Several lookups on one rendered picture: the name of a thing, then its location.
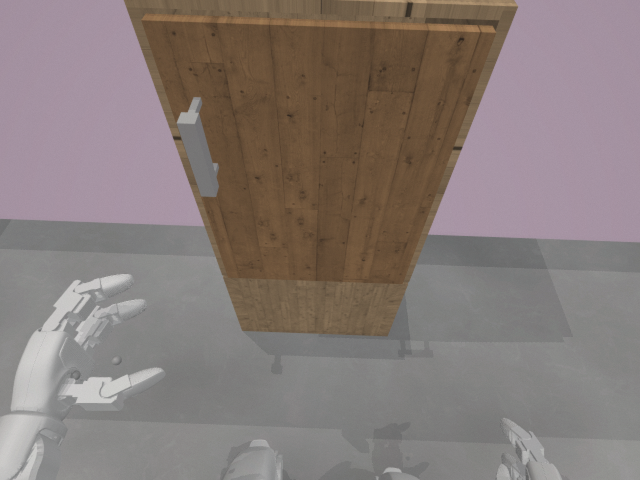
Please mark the right robot hand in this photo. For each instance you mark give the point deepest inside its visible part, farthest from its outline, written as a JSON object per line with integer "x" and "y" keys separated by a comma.
{"x": 530, "y": 452}

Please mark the left robot thigh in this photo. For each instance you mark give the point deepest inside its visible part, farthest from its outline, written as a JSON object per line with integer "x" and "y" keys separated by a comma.
{"x": 255, "y": 463}

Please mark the robot left shin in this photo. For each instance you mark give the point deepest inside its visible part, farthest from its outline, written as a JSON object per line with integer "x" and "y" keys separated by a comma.
{"x": 259, "y": 443}

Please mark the handle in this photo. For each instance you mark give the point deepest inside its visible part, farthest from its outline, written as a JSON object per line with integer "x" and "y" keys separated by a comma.
{"x": 195, "y": 143}

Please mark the left robot forearm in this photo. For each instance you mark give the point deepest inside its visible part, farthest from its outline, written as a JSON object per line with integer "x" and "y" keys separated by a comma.
{"x": 30, "y": 445}

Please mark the cupboard door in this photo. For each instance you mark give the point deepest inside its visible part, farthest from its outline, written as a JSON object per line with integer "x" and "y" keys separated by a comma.
{"x": 331, "y": 136}

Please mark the left robot hand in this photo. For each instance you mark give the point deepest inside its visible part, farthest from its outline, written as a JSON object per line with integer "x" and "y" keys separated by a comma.
{"x": 42, "y": 381}

